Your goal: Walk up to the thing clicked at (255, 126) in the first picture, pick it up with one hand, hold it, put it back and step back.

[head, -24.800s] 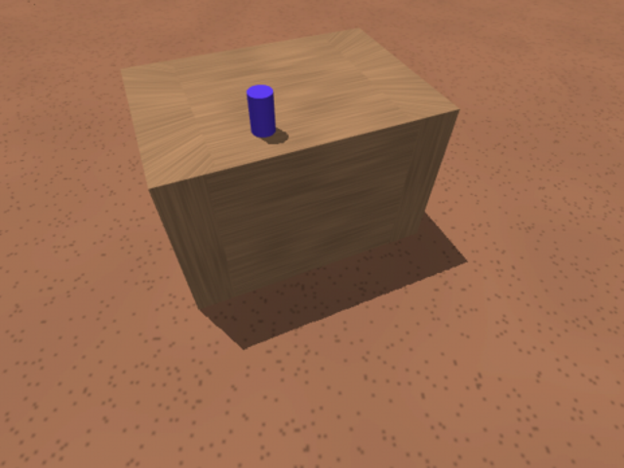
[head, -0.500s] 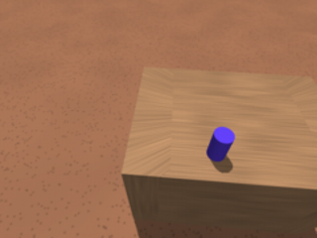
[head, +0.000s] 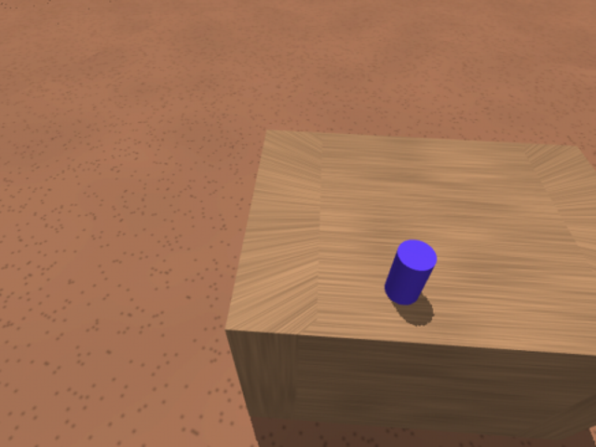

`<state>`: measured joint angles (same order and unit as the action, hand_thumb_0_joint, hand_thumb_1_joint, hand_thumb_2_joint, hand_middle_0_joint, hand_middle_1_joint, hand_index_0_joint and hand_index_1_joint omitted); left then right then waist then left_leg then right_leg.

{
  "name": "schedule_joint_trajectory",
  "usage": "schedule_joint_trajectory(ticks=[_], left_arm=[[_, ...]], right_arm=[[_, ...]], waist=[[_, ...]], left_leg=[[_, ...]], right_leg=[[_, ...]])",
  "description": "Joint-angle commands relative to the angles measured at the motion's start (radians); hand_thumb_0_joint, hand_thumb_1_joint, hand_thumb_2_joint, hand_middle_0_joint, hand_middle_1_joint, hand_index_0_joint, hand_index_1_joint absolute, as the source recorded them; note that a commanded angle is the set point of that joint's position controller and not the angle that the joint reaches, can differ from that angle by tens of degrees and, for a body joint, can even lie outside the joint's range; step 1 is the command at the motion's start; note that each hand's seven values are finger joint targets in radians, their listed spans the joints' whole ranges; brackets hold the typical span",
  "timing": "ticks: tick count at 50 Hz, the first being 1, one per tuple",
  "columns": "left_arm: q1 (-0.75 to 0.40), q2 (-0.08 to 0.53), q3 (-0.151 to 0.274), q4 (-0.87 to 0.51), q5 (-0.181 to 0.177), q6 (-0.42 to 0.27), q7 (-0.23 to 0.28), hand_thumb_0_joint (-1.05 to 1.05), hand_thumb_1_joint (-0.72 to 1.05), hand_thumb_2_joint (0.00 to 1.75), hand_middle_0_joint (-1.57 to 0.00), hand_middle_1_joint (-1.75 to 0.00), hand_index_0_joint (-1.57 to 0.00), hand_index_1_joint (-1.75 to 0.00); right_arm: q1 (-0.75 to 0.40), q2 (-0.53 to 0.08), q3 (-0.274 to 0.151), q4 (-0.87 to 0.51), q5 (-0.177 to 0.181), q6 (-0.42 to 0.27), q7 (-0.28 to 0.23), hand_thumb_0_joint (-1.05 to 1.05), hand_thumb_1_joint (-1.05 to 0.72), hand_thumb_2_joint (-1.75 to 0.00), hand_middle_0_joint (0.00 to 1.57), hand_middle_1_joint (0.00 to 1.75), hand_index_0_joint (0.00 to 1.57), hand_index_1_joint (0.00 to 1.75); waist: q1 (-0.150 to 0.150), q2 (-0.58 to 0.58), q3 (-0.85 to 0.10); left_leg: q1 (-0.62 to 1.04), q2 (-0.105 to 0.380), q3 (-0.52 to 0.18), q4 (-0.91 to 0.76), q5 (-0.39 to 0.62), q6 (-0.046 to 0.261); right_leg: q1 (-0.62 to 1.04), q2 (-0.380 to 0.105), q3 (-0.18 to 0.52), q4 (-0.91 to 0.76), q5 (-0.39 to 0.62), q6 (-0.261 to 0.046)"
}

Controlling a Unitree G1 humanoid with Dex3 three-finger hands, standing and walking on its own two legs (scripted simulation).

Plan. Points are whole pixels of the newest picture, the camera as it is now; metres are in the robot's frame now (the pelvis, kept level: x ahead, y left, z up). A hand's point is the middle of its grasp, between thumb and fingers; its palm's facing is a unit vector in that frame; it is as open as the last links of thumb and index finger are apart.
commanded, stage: stand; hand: right
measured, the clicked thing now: (408, 273) +0.46 -0.21 -0.12
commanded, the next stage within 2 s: none
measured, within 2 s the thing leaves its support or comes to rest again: neither
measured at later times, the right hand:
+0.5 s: hand out of the picture +0.06 -0.25 -0.16, palm faces -0.03 +0.94 -0.34, open 8.6 cm
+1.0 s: hand out of the picture +0.07 -0.25 -0.16, palm faces -0.01 +0.94 -0.34, open 7.3 cm
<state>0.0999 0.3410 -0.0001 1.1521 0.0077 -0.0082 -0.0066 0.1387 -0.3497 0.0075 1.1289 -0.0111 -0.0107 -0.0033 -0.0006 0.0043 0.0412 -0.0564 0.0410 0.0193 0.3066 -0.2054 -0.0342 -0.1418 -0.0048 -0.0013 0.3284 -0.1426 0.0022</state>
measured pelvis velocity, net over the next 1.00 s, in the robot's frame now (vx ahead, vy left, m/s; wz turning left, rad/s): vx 0.01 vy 0.00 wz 0.00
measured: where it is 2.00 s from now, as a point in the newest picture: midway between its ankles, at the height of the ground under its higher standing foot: outside the picture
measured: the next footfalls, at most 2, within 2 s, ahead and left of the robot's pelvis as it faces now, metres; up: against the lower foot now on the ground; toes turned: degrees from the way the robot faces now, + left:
none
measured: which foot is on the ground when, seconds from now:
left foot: down 0.00-1.00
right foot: down 0.00-1.00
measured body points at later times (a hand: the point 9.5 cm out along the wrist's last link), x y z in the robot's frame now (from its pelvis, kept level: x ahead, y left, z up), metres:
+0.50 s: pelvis +0.00 +0.00 +0.00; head +0.01 +0.00 +0.45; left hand +0.07 +0.30 -0.13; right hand +0.06 -0.30 -0.14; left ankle -0.02 +0.14 -0.75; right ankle +0.02 -0.12 -0.75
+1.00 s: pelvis +0.01 +0.00 +0.00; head +0.01 +0.00 +0.45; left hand +0.09 +0.30 -0.13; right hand +0.07 -0.30 -0.13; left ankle -0.02 +0.14 -0.75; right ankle +0.02 -0.12 -0.75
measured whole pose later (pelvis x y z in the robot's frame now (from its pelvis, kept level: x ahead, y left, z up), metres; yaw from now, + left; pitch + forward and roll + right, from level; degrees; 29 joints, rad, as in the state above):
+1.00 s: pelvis +0.01 +0.00 +0.00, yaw +0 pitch -2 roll +0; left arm 0.10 0.34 -0.01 1.13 0.01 -0.01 0.00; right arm 0.13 -0.35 0.00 1.12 -0.01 -0.01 0.00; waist 0.00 0.00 0.04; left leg -0.05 0.04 0.02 0.30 -0.22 -0.03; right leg -0.14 -0.01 0.00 0.33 -0.15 0.01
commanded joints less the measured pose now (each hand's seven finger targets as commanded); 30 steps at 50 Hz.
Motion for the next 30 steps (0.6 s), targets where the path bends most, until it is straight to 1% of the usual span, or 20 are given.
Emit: schedule_joint_trajectory(ticks=[1,2,3,7,8,9,10,11,13,14,16,17,18,19,21,23,25,27,30], left_arm=[[-0.046,0.212,0.041,-0.059,0.004,-0.022,0.015,0.00,0.90,0.90,-0.20,-0.30,-0.20,-0.30],[-0.043,0.216,0.042,-0.056,0.001,-0.020,0.015,0.00,0.90,0.90,-0.20,-0.30,-0.20,-0.30],[-0.045,0.216,0.042,-0.057,0.001,-0.021,0.015,0.00,0.90,0.90,-0.20,-0.30,-0.20,-0.30],[-0.037,0.213,0.039,-0.057,0.003,-0.025,0.016,0.00,0.90,0.90,-0.20,-0.30,-0.20,-0.30],[-0.036,0.220,0.041,-0.056,0.001,-0.024,0.016,0.00,0.90,0.90,-0.20,-0.30,-0.20,-0.30],[-0.032,0.213,0.038,-0.056,0.002,-0.024,0.016,0.00,0.90,0.90,-0.20,-0.30,-0.20,-0.30],[-0.035,0.221,0.042,-0.055,0.001,-0.022,0.016,0.00,0.90,0.90,-0.20,-0.30,-0.20,-0.30],[-0.034,0.214,0.039,-0.056,0.001,-0.023,0.014,0.00,0.90,0.90,-0.20,-0.30,-0.20,-0.30],[-0.039,0.222,0.043,-0.060,0.000,-0.020,0.015,0.00,0.90,0.90,-0.20,-0.30,-0.20,-0.30],[-0.029,0.214,0.039,-0.057,-0.001,-0.021,0.013,0.00,0.90,0.90,-0.20,-0.30,-0.20,-0.30],[-0.027,0.220,0.040,-0.057,0.001,-0.021,0.013,0.00,0.90,0.90,-0.20,-0.30,-0.20,-0.30],[-0.030,0.220,0.041,-0.057,0.000,-0.020,0.013,0.00,0.90,0.90,-0.20,-0.30,-0.20,-0.30],[-0.032,0.222,0.041,-0.061,0.002,-0.022,0.013,0.00,0.90,0.90,-0.20,-0.30,-0.20,-0.30],[-0.029,0.222,0.040,-0.062,0.000,-0.023,0.013,0.00,0.90,0.90,-0.20,-0.30,-0.20,-0.30],[-0.034,0.220,0.040,-0.063,0.002,-0.022,0.013,0.00,0.90,0.90,-0.20,-0.30,-0.20,-0.30],[-0.023,0.218,0.039,-0.062,0.002,-0.022,0.013,0.00,0.90,0.90,-0.20,-0.30,-0.20,-0.30],[-0.029,0.219,0.039,-0.063,0.000,-0.023,0.014,0.00,0.90,0.90,-0.20,-0.30,-0.20,-0.30],[-0.022,0.217,0.037,-0.066,0.000,-0.026,0.014,0.00,0.90,0.90,-0.20,-0.30,-0.20,-0.30],[-0.031,0.215,0.036,-0.067,0.000,-0.025,0.016,0.00,0.90,0.90,-0.20,-0.30,-0.20,-0.30]], right_arm=[[-0.031,-0.217,-0.042,-0.056,-0.003,-0.018,-0.012,0.00,0.50,-0.11,0.13,0.13,0.13,0.13],[-0.031,-0.212,-0.041,-0.053,-0.003,-0.018,-0.011,0.00,0.42,-0.19,0.20,0.21,0.20,0.21],[-0.037,-0.217,-0.045,-0.058,-0.004,-0.018,-0.012,0.00,0.34,-0.27,0.20,0.29,0.20,0.29],[-0.031,-0.209,-0.043,-0.057,-0.001,-0.016,-0.009,0.00,0.02,-0.59,0.20,0.30,0.20,0.30],[-0.027,-0.208,-0.043,-0.056,-0.002,-0.016,-0.010,0.00,-0.06,-0.67,0.20,0.30,0.20,0.30],[-0.034,-0.215,-0.044,-0.058,-0.002,-0.016,-0.010,0.00,-0.14,-0.75,0.20,0.30,0.20,0.30],[-0.028,-0.208,-0.043,-0.056,-0.003,-0.015,-0.010,0.00,-0.22,-0.83,0.20,0.30,0.20,0.30],[-0.027,-0.213,-0.041,-0.054,-0.002,-0.016,-0.009,0.00,-0.30,-0.90,0.20,0.30,0.20,0.30],[-0.023,-0.210,-0.042,-0.056,-0.004,-0.016,-0.010,0.00,-0.46,-0.90,0.20,0.30,0.20,0.30],[-0.030,-0.212,-0.042,-0.054,-0.003,-0.016,-0.009,0.00,-0.54,-0.90,0.20,0.30,0.20,0.30],[-0.028,-0.216,-0.044,-0.055,-0.004,-0.015,-0.008,0.00,-0.70,-0.90,0.20,0.30,0.20,0.30],[-0.026,-0.214,-0.045,-0.055,-0.003,-0.015,-0.008,0.00,-0.78,-0.90,0.20,0.30,0.20,0.30],[-0.025,-0.218,-0.047,-0.057,-0.003,-0.016,-0.007,0.00,-0.86,-0.90,0.20,0.30,0.20,0.30],[-0.022,-0.213,-0.045,-0.055,-0.003,-0.015,-0.006,0.00,-0.90,-0.90,0.20,0.30,0.20,0.30],[-0.020,-0.209,-0.042,-0.055,-0.005,-0.016,-0.007,0.00,-0.90,-0.90,0.20,0.30,0.20,0.30],[-0.031,-0.216,-0.044,-0.058,-0.003,-0.017,-0.009,0.00,-0.90,-0.90,0.20,0.30,0.20,0.30],[-0.026,-0.215,-0.045,-0.058,-0.001,-0.017,-0.008,0.00,-0.90,-0.90,0.20,0.30,0.20,0.30],[-0.024,-0.221,-0.048,-0.058,0.001,-0.018,-0.008,0.00,-0.90,-0.90,0.20,0.30,0.20,0.30],[-0.023,-0.211,-0.044,-0.057,-0.001,-0.016,-0.009,0.00,-0.90,-0.90,0.20,0.30,0.20,0.30]], waist=[[-0.001,-0.007,-0.053],[0.002,-0.013,-0.046],[-0.002,-0.008,-0.061],[-0.002,-0.013,-0.059],[-0.003,-0.024,-0.045],[-0.002,-0.010,-0.043],[-0.003,-0.016,-0.034],[-0.001,-0.002,-0.033],[-0.002,-0.006,-0.030],[0.004,-0.004,-0.022],[0.002,-0.012,-0.032],[0.001,-0.015,-0.020],[-0.001,-0.012,-0.045],[-0.001,-0.013,-0.039],[0.000,-0.008,-0.028],[0.000,-0.002,-0.051],[-0.002,-0.009,-0.054],[-0.004,-0.008,-0.083],[-0.004,-0.007,-0.072]], left_leg=[[-0.050,0.101,-0.075,-0.059,0.077,0.049],[-0.053,0.098,-0.077,-0.062,0.076,0.046],[-0.038,0.100,-0.074,-0.056,0.079,0.047],[-0.042,0.097,-0.073,-0.050,0.082,0.050],[-0.042,0.096,-0.075,-0.057,0.067,0.047],[-0.039,0.097,-0.075,-0.054,0.055,0.050],[-0.044,0.095,-0.075,-0.060,0.042,0.049],[-0.047,0.100,-0.078,-0.061,0.046,0.050],[-0.062,0.096,-0.076,-0.069,0.037,0.046],[-0.056,0.095,-0.077,-0.067,0.022,0.047],[-0.049,0.095,-0.076,-0.063,0.015,0.049],[-0.061,0.092,-0.074,-0.061,0.007,0.049],[-0.041,0.093,-0.074,-0.054,0.024,0.050],[-0.049,0.094,-0.074,-0.054,0.024,0.050],[-0.077,0.095,-0.077,-0.062,0.027,0.049],[-0.044,0.099,-0.078,-0.056,0.053,0.049],[-0.040,0.097,-0.076,-0.054,0.066,0.048],[-0.014,0.099,-0.074,-0.040,0.105,0.049],[-0.030,0.101,-0.071,-0.043,0.117,0.048]], right_leg=[[0.045,-0.123,0.104,-0.048,0.125,-0.022],[0.047,-0.119,0.101,-0.047,0.110,-0.022],[0.044,-0.122,0.102,-0.045,0.117,-0.024],[0.046,-0.124,0.102,-0.051,0.139,-0.021],[0.031,-0.122,0.103,-0.053,0.118,-0.020],[0.027,-0.122,0.102,-0.056,0.109,-0.020],[0.018,-0.121,0.107,-0.056,0.092,-0.022],[0.026,-0.120,0.105,-0.056,0.090,-0.022],[0.027,-0.118,0.107,-0.053,0.071,-0.023],[0.013,-0.116,0.105,-0.059,0.045,-0.022],[0.010,-0.116,0.110,-0.064,0.025,-0.024],[0.009,-0.115,0.111,-0.067,0.011,-0.023],[0.015,-0.119,0.115,-0.066,0.027,-0.024],[0.015,-0.120,0.115,-0.067,0.030,-0.024],[0.034,-0.119,0.112,-0.059,0.059,-0.022],[0.028,-0.123,0.109,-0.048,0.098,-0.025],[0.028,-0.120,0.106,-0.048,0.101,-0.025],[0.039,-0.124,0.105,-0.039,0.151,-0.025],[0.049,-0.126,0.102,-0.033,0.180,-0.024]])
